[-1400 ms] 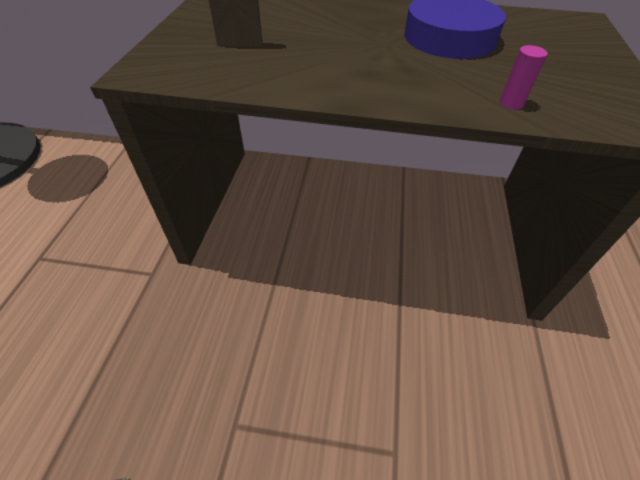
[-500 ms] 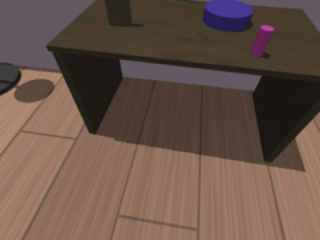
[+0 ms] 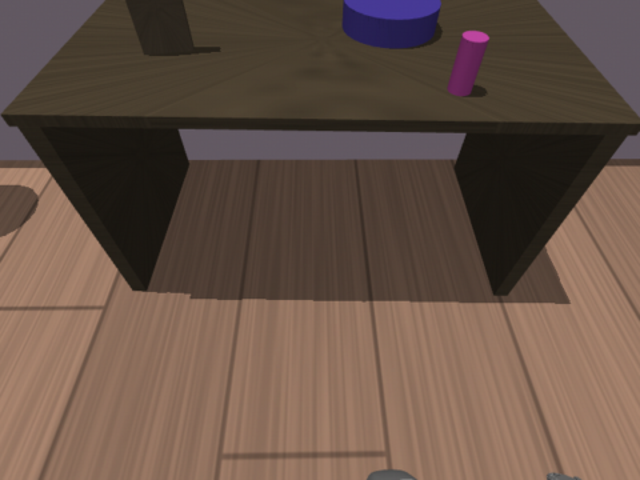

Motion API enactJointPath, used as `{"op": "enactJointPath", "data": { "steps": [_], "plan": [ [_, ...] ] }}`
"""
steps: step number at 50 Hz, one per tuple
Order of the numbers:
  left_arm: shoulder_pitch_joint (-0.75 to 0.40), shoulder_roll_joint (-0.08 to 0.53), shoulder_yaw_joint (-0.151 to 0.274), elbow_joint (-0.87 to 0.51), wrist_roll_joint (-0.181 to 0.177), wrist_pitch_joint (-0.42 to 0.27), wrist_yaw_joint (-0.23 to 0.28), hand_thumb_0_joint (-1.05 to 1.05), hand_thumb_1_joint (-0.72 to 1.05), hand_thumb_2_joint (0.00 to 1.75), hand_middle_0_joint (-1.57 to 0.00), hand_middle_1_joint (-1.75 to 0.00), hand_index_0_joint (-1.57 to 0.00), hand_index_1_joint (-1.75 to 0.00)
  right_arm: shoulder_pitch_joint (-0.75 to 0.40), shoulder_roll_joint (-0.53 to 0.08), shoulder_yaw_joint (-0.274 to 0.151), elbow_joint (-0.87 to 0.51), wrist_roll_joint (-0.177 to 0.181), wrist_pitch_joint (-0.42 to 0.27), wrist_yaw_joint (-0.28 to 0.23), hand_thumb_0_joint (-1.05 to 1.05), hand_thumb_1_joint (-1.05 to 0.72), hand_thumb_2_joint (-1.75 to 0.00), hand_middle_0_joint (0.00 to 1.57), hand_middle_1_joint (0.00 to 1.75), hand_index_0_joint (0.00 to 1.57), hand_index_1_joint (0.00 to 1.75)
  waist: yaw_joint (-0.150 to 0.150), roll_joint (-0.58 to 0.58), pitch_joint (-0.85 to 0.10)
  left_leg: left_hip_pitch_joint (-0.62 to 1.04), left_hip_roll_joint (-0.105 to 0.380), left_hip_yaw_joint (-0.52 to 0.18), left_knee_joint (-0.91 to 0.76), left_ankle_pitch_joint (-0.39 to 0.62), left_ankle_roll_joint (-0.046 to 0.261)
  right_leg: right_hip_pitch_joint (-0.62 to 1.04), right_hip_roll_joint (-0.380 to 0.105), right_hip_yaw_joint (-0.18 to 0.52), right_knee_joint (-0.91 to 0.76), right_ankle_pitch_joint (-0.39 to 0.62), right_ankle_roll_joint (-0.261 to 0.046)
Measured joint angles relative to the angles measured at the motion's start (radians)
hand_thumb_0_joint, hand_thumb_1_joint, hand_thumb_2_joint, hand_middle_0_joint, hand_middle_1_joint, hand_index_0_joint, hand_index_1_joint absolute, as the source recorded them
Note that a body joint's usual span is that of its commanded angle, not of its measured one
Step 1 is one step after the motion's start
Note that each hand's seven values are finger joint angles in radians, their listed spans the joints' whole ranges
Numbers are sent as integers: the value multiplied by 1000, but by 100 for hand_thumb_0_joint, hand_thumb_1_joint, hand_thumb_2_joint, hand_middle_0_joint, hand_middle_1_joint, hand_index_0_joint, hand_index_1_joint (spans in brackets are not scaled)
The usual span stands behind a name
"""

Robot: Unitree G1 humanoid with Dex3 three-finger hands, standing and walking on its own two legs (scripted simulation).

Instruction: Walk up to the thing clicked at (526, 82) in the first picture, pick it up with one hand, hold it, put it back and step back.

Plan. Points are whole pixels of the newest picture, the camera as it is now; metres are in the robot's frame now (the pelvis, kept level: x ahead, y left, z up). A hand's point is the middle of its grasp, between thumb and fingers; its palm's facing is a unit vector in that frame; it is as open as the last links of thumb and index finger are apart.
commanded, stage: walk up
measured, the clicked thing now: (466, 64) +0.90 -0.34 +0.05
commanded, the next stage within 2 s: none
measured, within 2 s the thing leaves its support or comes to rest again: neither
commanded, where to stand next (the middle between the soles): +0.35 +0.07 m, yaw -20 degrees
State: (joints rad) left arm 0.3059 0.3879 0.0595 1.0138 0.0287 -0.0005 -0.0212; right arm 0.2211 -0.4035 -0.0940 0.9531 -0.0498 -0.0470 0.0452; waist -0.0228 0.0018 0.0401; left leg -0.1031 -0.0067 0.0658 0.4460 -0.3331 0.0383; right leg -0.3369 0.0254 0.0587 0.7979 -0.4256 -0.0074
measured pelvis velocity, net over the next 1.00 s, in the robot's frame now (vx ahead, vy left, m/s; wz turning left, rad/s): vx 0.29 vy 0.11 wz -0.30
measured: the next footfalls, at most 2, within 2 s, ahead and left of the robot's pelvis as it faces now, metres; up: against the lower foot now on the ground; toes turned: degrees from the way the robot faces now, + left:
right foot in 0.20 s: +0.23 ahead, -0.13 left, +0.00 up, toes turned -8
left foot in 0.62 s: +0.32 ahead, +0.18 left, +0.00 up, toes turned -7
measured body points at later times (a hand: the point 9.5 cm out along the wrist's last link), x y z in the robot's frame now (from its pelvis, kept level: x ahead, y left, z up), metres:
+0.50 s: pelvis +0.15 +0.02 -0.01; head +0.16 +0.00 +0.44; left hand +0.28 +0.33 -0.10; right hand +0.16 -0.31 -0.13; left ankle +0.24 +0.17 -0.69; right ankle +0.19 -0.13 -0.74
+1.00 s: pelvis +0.29 +0.11 -0.01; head +0.34 +0.10 +0.44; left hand +0.49 +0.37 -0.13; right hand +0.20 -0.19 -0.12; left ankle +0.29 +0.19 -0.74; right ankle +0.34 -0.04 -0.71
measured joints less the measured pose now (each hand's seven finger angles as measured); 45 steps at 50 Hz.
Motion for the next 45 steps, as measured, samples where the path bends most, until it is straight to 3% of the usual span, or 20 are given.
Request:
{"op": "enactJointPath", "data": {
  "steps": [4,9,11,13,15,18,22,28,31,32,34,37,40,45],
  "plan": [
    [-18,19,-2,-41,-10,-20,-6,1,90,90,-20,-30,-20,-30,61,10,6,-13,-1,8,-3,0,-90,-90,20,30,20,30,-20,-1,29,91,15,17,-69,-5,-10,-81,-34,-74,25,26,-8],
    [-58,19,-5,-104,-17,-37,-17,1,90,90,-20,-30,-20,-30,99,-1,15,-46,8,35,3,0,-90,-90,20,30,20,30,-36,6,82,156,17,64,9,-114,-24,-86,-59,-106,-185,183,-31],
    [-70,10,-1,-121,-17,-49,-12,1,90,90,-20,-30,-20,-30,112,-10,15,-59,15,49,4,0,-90,-90,20,30,20,30,-43,34,92,150,45,69,137,-203,-23,-59,-37,-120,-207,321,-33],
    [-81,-5,5,-143,-16,-58,1,1,90,90,-20,-30,-20,-30,110,-5,17,-62,19,69,1,0,-90,-90,20,30,20,30,-39,69,99,76,67,8,370,-227,-6,-56,-8,-132,-137,261,-31],
    [-82,-11,1,-167,-19,-61,10,1,90,90,-20,-30,-20,-30,104,10,28,-69,17,86,5,0,-91,-90,20,30,20,29,-22,61,89,-35,29,-48,593,-251,-9,-42,-8,-115,-117,215,-41],
    [-72,-25,-10,-185,-27,-63,18,1,90,90,-20,-30,-20,-30,89,12,39,-87,22,86,15,0,-91,-90,20,30,20,29,-3,63,79,-186,33,-69,717,-204,-8,12,-11,-91,-175,215,-43],
    [-33,-27,-15,-194,-23,-73,20,1,90,90,-20,-30,-21,-30,76,-10,28,-137,11,75,34,0,-90,-90,20,30,20,30,10,81,71,-327,94,-93,638,-82,-18,55,-6,-52,-236,226,-24],
    [20,12,-2,-193,-4,-70,23,1,89,90,-21,-30,-21,-30,96,-52,-7,-170,-11,77,53,0,-90,-90,20,30,20,30,8,81,47,-376,139,-83,432,-38,-47,49,-23,-3,-192,159,12],
    [34,47,8,-187,7,-56,34,1,89,90,-21,-30,-21,-30,132,-71,-23,-180,-15,68,53,0,-91,-90,20,30,20,30,1,61,21,-314,122,-51,328,-14,-43,12,-46,23,-100,78,18],
    [33,63,15,-181,8,-49,42,1,89,90,-21,-30,-21,-30,140,-67,-28,-181,-19,59,46,0,-91,-90,20,30,20,30,-7,33,20,-311,101,-31,337,3,-45,-15,-61,49,-31,16,-3],
    [26,81,23,-159,0,-31,62,1,90,90,-20,-30,-21,-30,151,-53,-24,-180,-21,49,32,0,-91,-90,20,30,20,30,-22,-3,19,-312,85,8,381,-34,-38,-94,-37,85,172,-58,-22],
    [19,85,6,-136,-11,-30,63,1,90,90,-20,-30,-20,-30,167,-25,-7,-159,-6,52,22,0,-91,-90,20,30,20,29,-53,-13,18,-253,80,28,317,-36,-20,-173,-4,15,359,-15,-28],
    [7,81,-1,-140,-22,-45,44,1,90,90,-20,-30,-20,-30,200,2,17,-145,10,31,8,0,-90,-90,20,30,20,30,-57,-23,22,-176,63,50,201,-3,-8,-210,-1,-22,353,64,-22],
    [-41,58,-6,-175,-27,-35,22,1,90,90,-20,-30,-20,-30,218,26,50,-135,23,2,-16,0,-90,-90,20,30,20,30,-41,-30,70,-97,35,85,112,6,11,-206,-7,-9,179,119,-17]
  ]
}}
